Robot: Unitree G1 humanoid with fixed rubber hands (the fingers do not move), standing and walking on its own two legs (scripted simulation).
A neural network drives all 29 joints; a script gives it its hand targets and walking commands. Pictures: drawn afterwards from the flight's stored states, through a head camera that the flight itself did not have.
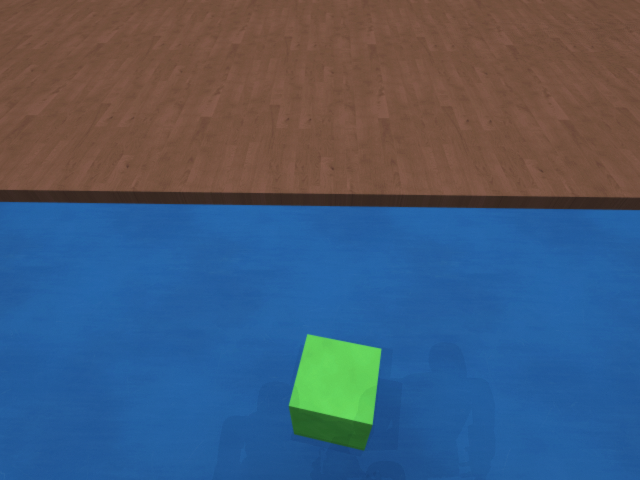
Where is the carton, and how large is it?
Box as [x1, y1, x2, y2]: [289, 334, 380, 450]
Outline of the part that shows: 307,334 289,403 294,433 363,450 372,424 380,349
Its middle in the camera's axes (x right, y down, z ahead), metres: +0.05 +0.45 +1.10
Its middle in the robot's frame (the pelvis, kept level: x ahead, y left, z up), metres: +0.46 -0.02 -0.65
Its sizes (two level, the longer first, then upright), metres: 0.210 0.200 0.250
